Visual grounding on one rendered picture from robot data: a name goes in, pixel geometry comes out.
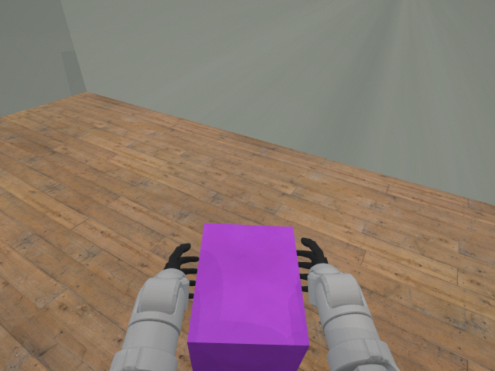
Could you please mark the left robot forearm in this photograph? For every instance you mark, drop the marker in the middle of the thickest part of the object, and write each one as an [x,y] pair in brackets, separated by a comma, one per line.
[155,324]

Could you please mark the right robot forearm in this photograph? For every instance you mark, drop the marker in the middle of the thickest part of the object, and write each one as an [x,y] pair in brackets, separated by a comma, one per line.
[352,339]

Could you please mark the right robot hand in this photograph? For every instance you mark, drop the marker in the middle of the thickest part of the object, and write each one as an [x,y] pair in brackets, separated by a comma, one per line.
[315,255]

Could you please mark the left robot hand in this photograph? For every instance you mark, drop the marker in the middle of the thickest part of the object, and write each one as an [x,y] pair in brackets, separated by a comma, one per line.
[175,260]

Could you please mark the carton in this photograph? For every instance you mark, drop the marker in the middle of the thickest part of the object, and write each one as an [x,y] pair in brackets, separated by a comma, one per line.
[248,312]

